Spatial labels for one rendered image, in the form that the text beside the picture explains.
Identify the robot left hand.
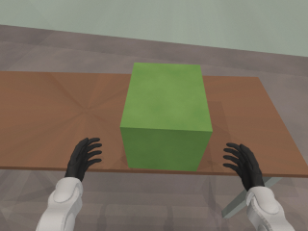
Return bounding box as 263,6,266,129
64,138,102,182

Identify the left robot forearm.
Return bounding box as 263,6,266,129
36,177,84,231

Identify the carton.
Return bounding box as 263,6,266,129
119,63,213,171

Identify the table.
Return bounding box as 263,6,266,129
0,70,308,218

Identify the robot right hand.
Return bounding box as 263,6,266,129
223,142,265,192

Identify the right robot forearm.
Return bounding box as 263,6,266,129
244,186,295,231

